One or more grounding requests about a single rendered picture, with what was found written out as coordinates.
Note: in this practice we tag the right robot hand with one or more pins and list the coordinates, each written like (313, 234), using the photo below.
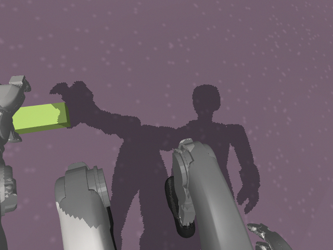
(273, 240)

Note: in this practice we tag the right robot foot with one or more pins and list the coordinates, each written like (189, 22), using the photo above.
(183, 231)

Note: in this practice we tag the left robot arm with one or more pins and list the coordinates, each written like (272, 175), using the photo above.
(8, 190)

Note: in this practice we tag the left robot foot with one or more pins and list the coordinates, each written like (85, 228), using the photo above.
(111, 224)

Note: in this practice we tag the carton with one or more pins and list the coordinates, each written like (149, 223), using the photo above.
(41, 117)

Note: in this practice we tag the left robot hand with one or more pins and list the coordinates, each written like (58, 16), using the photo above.
(11, 99)

